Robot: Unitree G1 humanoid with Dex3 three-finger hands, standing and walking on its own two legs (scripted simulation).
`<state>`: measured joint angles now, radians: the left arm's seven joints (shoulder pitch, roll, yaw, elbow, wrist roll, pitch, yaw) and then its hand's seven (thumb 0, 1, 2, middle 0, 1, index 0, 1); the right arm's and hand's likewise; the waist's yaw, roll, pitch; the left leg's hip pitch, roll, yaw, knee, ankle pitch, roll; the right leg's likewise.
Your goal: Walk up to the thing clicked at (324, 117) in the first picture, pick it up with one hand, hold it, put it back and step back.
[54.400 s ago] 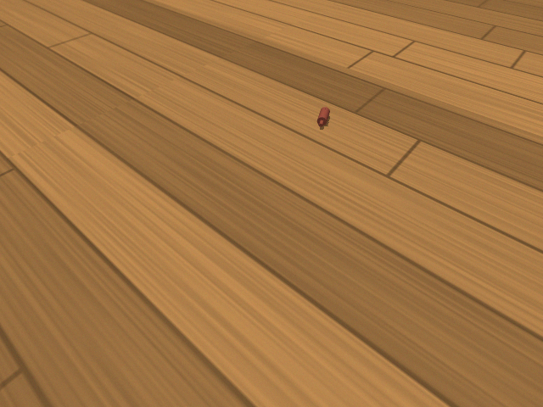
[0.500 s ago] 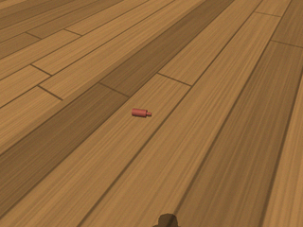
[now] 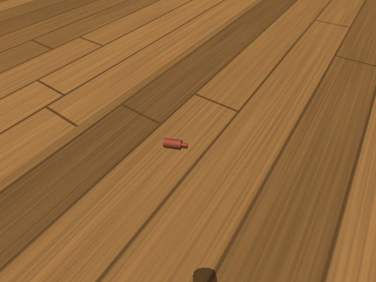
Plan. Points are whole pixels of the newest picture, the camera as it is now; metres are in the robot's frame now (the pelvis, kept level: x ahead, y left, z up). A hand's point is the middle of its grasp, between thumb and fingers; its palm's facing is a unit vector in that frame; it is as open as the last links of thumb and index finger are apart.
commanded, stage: step back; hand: left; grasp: from above
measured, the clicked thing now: (175, 143) +1.11 +0.15 -0.73
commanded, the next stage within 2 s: stand in 0.38 s
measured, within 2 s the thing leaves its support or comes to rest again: neither
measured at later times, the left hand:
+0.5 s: hand out of the picture +0.14 +0.27 -0.14, palm faces -0.03 -0.94 -0.35, open 7.3 cm
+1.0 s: hand out of the picture +0.10 +0.27 -0.14, palm faces -0.05 -0.94 -0.34, open 7.3 cm
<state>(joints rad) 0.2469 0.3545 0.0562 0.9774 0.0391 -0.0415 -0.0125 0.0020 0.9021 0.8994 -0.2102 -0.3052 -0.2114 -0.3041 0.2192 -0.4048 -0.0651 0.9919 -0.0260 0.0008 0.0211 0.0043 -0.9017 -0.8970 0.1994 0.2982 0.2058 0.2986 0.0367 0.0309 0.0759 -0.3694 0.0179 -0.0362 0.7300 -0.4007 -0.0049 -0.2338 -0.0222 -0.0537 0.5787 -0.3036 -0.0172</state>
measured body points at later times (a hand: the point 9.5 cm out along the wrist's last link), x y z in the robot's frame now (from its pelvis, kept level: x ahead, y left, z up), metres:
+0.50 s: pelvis +0.03 +0.02 +0.01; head +0.05 +0.02 +0.46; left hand +0.14 +0.32 -0.12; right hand +0.16 -0.27 -0.11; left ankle +0.06 +0.14 -0.73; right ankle +0.01 -0.11 -0.73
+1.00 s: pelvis +0.02 +0.02 +0.02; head +0.03 +0.01 +0.47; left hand +0.10 +0.32 -0.12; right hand +0.09 -0.29 -0.12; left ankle +0.06 +0.14 -0.73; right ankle +0.01 -0.12 -0.73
